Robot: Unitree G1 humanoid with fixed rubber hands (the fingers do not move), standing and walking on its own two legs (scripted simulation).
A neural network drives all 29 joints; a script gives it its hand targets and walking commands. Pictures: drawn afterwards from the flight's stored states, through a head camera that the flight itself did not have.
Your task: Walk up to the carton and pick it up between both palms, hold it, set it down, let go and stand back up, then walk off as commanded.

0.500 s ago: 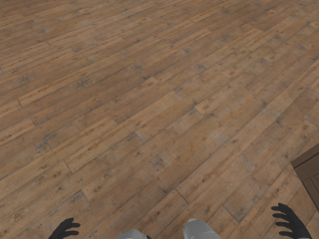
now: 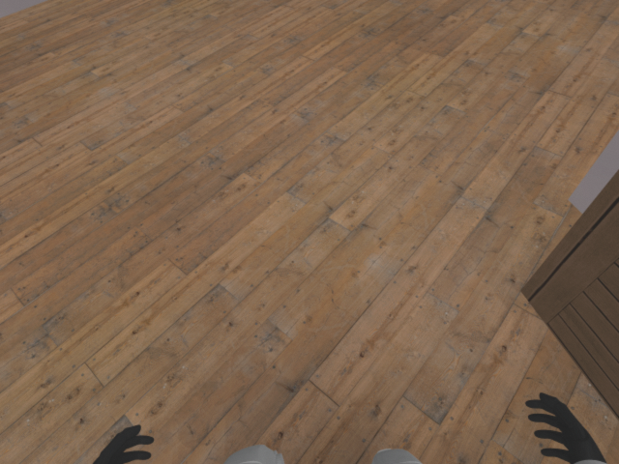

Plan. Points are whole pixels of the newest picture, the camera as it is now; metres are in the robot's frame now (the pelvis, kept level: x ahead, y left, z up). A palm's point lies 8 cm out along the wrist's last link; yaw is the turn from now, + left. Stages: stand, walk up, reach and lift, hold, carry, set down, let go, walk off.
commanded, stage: walk up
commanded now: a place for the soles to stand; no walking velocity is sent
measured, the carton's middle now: out of the picture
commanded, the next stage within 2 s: none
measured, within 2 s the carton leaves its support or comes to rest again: neither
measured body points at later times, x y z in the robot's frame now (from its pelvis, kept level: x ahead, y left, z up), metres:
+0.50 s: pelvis +0.02 -0.05 +0.00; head +0.05 -0.05 +0.45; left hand +0.19 +0.21 -0.10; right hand +0.08 -0.39 -0.08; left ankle +0.04 +0.06 -0.72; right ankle +0.05 -0.24 -0.70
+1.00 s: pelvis +0.06 -0.11 +0.00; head +0.10 -0.10 +0.45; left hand +0.28 +0.11 -0.12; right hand +0.02 -0.45 -0.06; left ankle +0.08 -0.03 -0.72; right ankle +0.06 -0.32 -0.68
